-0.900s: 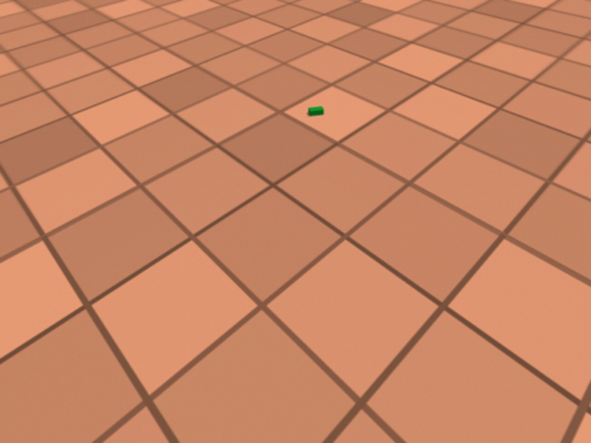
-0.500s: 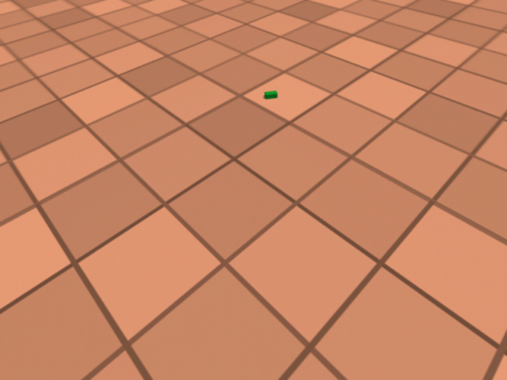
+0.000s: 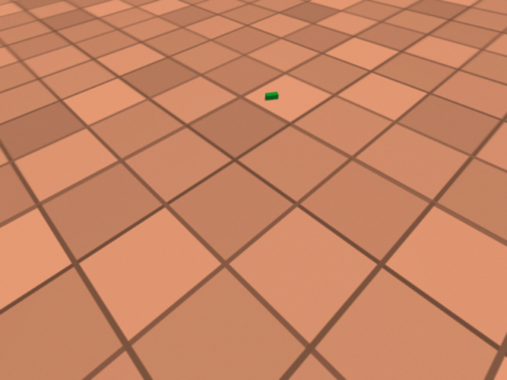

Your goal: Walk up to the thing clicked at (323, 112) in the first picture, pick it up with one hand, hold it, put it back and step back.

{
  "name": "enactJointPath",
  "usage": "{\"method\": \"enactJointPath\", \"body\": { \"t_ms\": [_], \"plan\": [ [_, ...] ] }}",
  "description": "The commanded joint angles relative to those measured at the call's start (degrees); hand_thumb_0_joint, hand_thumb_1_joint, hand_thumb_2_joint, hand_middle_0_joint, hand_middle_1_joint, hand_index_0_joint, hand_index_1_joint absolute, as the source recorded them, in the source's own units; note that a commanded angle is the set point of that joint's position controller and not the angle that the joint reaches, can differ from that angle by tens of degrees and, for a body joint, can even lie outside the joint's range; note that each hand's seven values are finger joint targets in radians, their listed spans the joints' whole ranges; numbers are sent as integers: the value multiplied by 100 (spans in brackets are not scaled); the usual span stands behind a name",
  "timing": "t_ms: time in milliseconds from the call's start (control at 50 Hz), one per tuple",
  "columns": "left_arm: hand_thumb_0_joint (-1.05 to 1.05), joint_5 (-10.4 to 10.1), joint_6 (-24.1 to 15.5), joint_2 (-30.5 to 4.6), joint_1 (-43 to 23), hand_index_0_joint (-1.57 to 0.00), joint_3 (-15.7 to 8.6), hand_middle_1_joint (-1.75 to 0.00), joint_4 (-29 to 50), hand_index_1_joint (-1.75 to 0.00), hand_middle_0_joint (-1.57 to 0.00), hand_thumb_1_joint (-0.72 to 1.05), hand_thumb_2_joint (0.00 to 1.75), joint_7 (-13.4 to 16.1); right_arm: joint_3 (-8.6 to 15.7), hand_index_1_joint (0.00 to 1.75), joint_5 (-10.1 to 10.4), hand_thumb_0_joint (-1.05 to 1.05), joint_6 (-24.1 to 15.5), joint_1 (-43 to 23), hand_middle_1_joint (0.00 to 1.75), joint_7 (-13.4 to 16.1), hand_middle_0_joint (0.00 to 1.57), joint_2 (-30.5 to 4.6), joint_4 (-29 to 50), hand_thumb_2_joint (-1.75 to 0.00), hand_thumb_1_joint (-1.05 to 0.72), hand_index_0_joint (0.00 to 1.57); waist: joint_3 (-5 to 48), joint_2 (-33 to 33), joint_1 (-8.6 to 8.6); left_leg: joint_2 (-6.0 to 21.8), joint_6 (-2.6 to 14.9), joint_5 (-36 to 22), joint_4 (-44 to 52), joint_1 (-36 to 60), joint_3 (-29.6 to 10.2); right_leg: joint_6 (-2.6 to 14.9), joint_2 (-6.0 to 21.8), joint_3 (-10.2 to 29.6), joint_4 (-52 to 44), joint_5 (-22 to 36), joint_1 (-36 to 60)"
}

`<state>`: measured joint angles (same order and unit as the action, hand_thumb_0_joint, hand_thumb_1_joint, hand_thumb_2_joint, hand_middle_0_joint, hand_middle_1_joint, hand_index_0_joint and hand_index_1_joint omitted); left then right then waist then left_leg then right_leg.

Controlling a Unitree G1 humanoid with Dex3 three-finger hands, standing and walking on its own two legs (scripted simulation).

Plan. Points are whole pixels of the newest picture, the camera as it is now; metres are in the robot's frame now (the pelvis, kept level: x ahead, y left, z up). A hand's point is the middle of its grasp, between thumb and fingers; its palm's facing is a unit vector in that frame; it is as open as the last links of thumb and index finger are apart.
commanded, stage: stand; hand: left
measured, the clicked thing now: (271, 96) +2.12 -0.05 -0.77
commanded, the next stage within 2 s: walk up in 0.22 s
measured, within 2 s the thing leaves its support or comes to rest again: neither
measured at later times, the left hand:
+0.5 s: hand (136, 374) +0.17 +0.24 -0.13, palm faces -0.05 -0.91 -0.40, open 7.4 cm
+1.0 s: hand (205, 322) +0.28 +0.14 -0.18, palm faces +0.08 -0.94 -0.32, open 7.4 cm
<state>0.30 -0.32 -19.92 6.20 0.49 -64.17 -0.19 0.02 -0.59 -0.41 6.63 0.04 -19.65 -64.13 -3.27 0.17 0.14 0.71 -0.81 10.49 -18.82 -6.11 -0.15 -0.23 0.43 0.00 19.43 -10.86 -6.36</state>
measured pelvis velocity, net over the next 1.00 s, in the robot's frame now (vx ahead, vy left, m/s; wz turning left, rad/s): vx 0.31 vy -0.13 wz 0.04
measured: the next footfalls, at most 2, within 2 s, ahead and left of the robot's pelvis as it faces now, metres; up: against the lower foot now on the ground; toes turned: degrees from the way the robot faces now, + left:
right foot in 0.54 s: +0.19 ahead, -0.23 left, +0.00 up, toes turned -7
left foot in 1.02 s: +0.50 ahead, +0.01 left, +0.00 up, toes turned +7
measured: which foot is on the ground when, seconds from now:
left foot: down 0.00-0.56, up 0.58-1.00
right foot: down 0.00-0.28, up 0.30-0.52, down 0.54-1.00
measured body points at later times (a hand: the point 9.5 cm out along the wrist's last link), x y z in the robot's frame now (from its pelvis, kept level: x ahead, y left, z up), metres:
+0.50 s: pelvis +0.06 -0.06 -0.01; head +0.05 -0.06 +0.44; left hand +0.17 +0.29 -0.10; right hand +0.07 -0.40 -0.13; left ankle +0.00 +0.12 -0.75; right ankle +0.12 -0.21 -0.73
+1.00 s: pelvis +0.31 -0.13 -0.03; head +0.32 -0.11 +0.42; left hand +0.27 +0.19 -0.16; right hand +0.46 -0.45 -0.11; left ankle +0.46 +0.01 -0.74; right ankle +0.15 -0.22 -0.75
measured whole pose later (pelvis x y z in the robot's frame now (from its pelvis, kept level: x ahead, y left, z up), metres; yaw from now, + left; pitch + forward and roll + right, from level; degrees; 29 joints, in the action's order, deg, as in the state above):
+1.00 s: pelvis +0.31 -0.13 -0.03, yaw +2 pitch -1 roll -2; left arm 1.0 -4.1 -24.5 20.3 -4.0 -55.6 -4.3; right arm 4.1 -1.4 -1.8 8.2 -5.5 -24.3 -53.5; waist -2.8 1.1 5.3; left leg 5.2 0.5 7.4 -32.5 -29.3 2.2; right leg 1.3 -2.0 -9.1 18.8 -25.0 6.8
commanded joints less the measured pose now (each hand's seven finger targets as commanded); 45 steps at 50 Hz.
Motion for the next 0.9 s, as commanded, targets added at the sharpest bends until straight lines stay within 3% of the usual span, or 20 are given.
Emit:
{"method": "enactJointPath", "body": {
  "t_ms": [0, 180, 200, 220, 240, 260, 280, 300, 360, 460, 500, 520, 540, 560, 580, 600, 660, 700, 800, 880],
  "plan": [
    [0, 21, -142, -1197, -216, -20, -233, -30, 348, -30, -20, 90, 90, 63, 226, 30, 6, 0, -135, -224, 30, 50, 20, -1212, 335, -90, -90, 20, 424, -55, -6, 646, 171, -740, 282, 34, -517, 173, 658, 507, -337, 659, 0],
    [0, 20, -148, -1232, -191, -20, -237, -30, 341, -30, -20, 90, 90, 65, 210, 30, 11, 0, -132, -193, 30, 52, 20, -1202, 318, -90, -90, 20, 445, -29, -1, 662, 202, -749, 281, 59, -511, 185, 688, 531, -327, 799, 48],
    [0, 199, -232, -1941, -35, -20, -790, -30, 790, -30, -20, 90, 90, -197, 691, 30, -71, 0, -304, 337, 30, -81, 20, -1958, 647, -90, -90, 20, 1321, 131, -57, 651, 675, 2471, -210, 209, -798, 387, 467, 532, 327, -2228, -37],
    [0, 252, -219, -1848, -341, -20, -793, -30, 872, -30, -20, 90, 90, -300, 783, 30, -139, 0, -348, 417, 30, -156, 20, -2081, 587, -90, -90, 20, 788, -131, -156, 796, 764, 3343, -55, -2, -1089, 417, 466, 559, 812, -2903, -964],
    [0, 264, -195, -1678, -717, -20, -793, -30, 1023, -30, -20, 90, 90, -364, 844, 30, -163, 0, -364, 567, 30, -180, 20, -2148, 580, -90, -90, 20, 320, -498, -317, 1084, 923, 3840, 346, 185, -1514, 320, 325, 314, 1315, -2772, -2038],
    [0, 265, -194, -1487, -928, -20, -764, -30, 1177, -30, -20, 90, 90, -426, 911, 30, -142, 0, -391, 620, 30, -190, 20, -2240, 630, -90, -90, 20, 1, -962, -405, 1745, 1242, 4040, 896, 472, -2267, 180, 198, -50, 2294, -1921, -2875],
    [0, 287, -206, -1469, -1213, -20, -765, -30, 1349, -30, -20, 90, 90, -443, 961, 30, -153, 0, -447, 737, 30, -182, 20, -2285, 695, -90, -90, 20, -335, -890, -548, 2314, 1555, 3779, 1289, 616, -2926, 136, 408, 273, 2918, -1615, -3681],
    [0, 258, -245, -1544, -1311, -20, -775, -30, 1449, -30, -20, 90, 90, -473, 999, 30, -133, 0, -496, 648, 30, -157, 20, -2329, 797, -90, -90, 20, -443, -690, -482, 2538, 1630, 3299, 1378, 707, -3088, 138, 707, 636, 2877, -1548, -3750],
    [0, 182, -292, -1616, -821, -20, -797, -30, 1323, -30, -20, 90, 90, -604, 934, 30, -150, 0, -549, 467, 30, -172, 20, -2114, 955, -90, -90, 20, 88, -623, -223, 1813, 1352, 2827, 1240, 903, -2008, 44, 687, 411, 2619, -1509, -3204],
    [0, 163, -204, -1581, 25, -20, -897, -30, 1155, -30, -20, 90, 90, -710, 943, 30, -179, 0, -520, -290, 30, -263, 20, -2140, 1240, -90, -90, 20, 148, -1122, 303, 1187, 957, 2711, 852, -1148, -680, -35, 444, -300, 1700, -756, -709],
    [0, 166, -234, -1648, 878, -20, -975, -30, 865, -30, -20, 90, 90, -634, 868, 30, -216, 0, -466, -630, 30, -249, 20, -1959, 1304, -90, -90, 20, 237, -496, 820, 798, 786, 3008, -162, -2083, -129, -25, 245, -734, 1238, -109, 634],
    [0, 193, -278, -1842, 1547, -20, -1069, -30, 647, -30, -20, 90, 90, -555, 779, 30, -247, 0, -436, -594, 30, -229, 20, -1676, 1335, -90, -90, 20, 536, 491, 1125, 461, 665, 2919, -1569, -2858, 229, 37, 88, -783, 1098, -382, 1736],
    [0, 259, -334, -2288, 2342, -20, -1231, -30, 493, -30, -20, 90, 90, -441, 600, 30, -249, 0, -440, -501, 30, -235, 20, -1170, 1421, -90, -90, 20, 641, 2151, 1484, -256, 510, 2966, -3899, -3851, 638, 222, 693, 458, 333, -2042, 2277],
    [0, 308, -402, -2552, 1962, -20, -1240, -30, 837, -30, -20, 90, 90, -355, 530, 30, -96, 0, -425, -301, 30, -237, 20, -1045, 1502, -90, -90, 20, 439, 2258, 1264, -539, 284, 2371, -5096, -4345, -298, 517, 1852, 2820, -907, -4148, 1647],
    [0, 191, -409, -2714, 1130, -20, -1172, -30, 1156, -30, -20, 90, 90, -363, 687, 30, -71, 0, -418, -134, 30, -222, 20, -1646, 1495, -90, -90, 20, 104, 1510, 809, -78, 245, 1734, -5194, -4067, -574, 990, 2557, 3976, -1750, -5011, 708],
    [0, 115, -456, -2784, 667, -20, -1135, -30, 1325, -30, -20, 90, 90, -361, 730, 30, -44, 0, -444, -183, 30, -236, 20, -1908, 1401, -90, -90, 20, -362, 1075, 624, 296, 257, 1416, -5160, -3882, -699, 1193, 2548, 3958, -1852, -4797, 54],
    [0, 69, -577, -2159, 130, -20, -960, -30, 1390, -30, -20, 90, 90, -320, 713, 30, 55, 0, -453, 406, 30, -354, 20, -1879, 1012, -90, -90, 20, -393, 648, 16, 531, 294, 573, -4534, -3046, -721, 746, 1621, 1830, -1399, -2910, -395],
    [0, 32, -631, -1984, 159, -20, -882, -30, 1382, -30, -20, 90, 90, -306, 708, 30, 47, 0, -388, 623, 30, -440, 20, -1772, 999, -90, -90, 20, -351, 638, -30, 493, 222, 203, -4119, -2761, -585, 781, 1418, 1124, -1388, -2349, -576],
    [0, 43, -701, -2060, 424, -20, -874, -30, 1495, -30, -20, 90, 90, -296, 748, 30, -16, 0, -316, -49, 30, -548, 20, -1732, 1410, -90, -90, 20, -584, 316, 113, 542, -85, -210, -3096, -3151, -312, 1038, 1491, 711, -1600, -2254, -403],
    [0, 78, -640, -2029, 998, -20, -901, -30, 1359, -30, -20, 90, 90, -317, 651, 30, -43, 0, -378, -887, 30, -565, 20, -1477, 1827, -90, -90, 20, -377, 120, 533, 579, 15, -395, -1730, -2986, 104, 904, 1240, 143, -1175, -599, 531]
  ]
}}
